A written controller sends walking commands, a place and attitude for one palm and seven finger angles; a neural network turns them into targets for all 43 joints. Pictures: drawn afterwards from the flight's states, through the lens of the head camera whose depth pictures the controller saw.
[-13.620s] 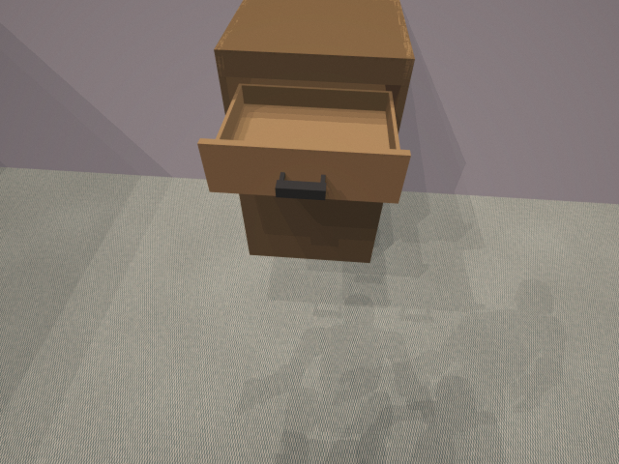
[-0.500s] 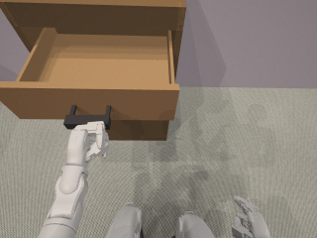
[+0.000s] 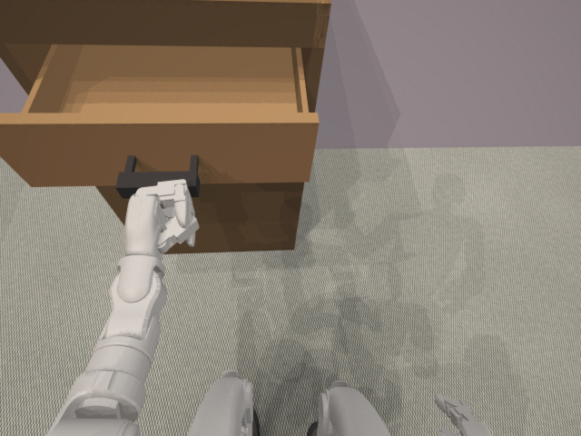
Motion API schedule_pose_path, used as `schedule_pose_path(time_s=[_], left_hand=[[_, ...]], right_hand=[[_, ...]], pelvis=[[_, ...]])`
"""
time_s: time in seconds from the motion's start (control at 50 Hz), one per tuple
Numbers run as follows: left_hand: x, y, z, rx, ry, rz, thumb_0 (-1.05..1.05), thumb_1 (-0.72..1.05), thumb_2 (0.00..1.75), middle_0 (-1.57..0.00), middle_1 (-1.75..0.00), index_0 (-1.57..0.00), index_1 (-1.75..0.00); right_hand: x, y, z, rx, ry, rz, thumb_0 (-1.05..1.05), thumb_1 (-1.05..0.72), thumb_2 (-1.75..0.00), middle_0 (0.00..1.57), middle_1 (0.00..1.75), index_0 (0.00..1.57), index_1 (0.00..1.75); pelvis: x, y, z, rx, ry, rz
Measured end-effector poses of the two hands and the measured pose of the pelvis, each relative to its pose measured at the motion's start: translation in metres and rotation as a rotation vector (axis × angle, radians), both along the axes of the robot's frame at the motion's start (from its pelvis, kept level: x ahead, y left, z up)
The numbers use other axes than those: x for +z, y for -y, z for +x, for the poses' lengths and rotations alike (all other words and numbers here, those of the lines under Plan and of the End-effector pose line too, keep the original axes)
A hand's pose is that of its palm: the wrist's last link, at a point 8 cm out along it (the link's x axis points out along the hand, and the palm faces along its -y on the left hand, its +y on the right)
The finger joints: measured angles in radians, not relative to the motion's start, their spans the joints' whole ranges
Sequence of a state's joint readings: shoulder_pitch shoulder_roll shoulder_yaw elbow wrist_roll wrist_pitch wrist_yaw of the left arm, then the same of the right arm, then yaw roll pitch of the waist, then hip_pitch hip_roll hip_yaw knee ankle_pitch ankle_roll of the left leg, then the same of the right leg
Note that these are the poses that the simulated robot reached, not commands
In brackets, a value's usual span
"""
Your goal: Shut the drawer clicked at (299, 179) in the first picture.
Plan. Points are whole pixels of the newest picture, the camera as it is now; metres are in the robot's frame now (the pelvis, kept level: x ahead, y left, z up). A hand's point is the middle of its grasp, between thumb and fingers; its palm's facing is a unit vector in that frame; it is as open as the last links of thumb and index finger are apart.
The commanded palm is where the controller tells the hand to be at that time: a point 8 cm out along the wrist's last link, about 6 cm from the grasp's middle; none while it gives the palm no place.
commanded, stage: push the drawer shut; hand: left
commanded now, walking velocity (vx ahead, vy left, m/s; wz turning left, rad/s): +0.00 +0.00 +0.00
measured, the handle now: (161, 172) +0.47 +0.19 +0.03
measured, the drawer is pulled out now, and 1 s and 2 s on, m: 0.16 0.04 0.00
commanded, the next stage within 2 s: pull the fist back off the drawer in 1.76 s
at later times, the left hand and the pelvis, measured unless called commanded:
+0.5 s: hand (195, 186) +0.45 +0.14 +0.03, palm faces +0.06 -1.00 -0.04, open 2.9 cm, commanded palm +0.44 +0.19 +0.03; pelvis +0.00 +0.00 -0.01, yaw +0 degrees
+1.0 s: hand (199, 151) +0.52 +0.14 +0.03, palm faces +0.06 -1.00 -0.04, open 3.0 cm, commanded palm +0.50 +0.19 +0.03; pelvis +0.00 -0.01 -0.01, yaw -2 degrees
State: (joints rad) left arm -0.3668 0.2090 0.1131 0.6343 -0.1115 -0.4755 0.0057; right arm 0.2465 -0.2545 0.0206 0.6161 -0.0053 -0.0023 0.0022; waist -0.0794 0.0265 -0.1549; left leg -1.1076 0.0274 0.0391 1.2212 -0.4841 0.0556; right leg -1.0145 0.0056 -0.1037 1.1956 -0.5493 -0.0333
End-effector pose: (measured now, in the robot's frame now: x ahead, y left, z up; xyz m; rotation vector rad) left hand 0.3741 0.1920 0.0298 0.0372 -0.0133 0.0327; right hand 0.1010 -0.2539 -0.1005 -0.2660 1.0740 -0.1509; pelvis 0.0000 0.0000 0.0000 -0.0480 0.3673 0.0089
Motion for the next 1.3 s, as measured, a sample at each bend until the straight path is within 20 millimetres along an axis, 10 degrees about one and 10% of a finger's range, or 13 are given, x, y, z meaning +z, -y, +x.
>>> schedule_pose_path(time_s=[1.3], left_hand=[[0.005, -0.008, 0.153, 0.026, -0.024, -0.003, -0.03, 0.79, 0.92, -1.4, -1.59, -1.4, -1.6]], right_hand=[[-0.012, 0.007, -0.118, -0.153, -0.356, -0.032, 0.0, -0.91, -0.9, 0.2, 0.3, 0.2, 0.3]], pelvis=[[-0.02, 0.003, -0.001, -0.024, -0.131, -0.031]])
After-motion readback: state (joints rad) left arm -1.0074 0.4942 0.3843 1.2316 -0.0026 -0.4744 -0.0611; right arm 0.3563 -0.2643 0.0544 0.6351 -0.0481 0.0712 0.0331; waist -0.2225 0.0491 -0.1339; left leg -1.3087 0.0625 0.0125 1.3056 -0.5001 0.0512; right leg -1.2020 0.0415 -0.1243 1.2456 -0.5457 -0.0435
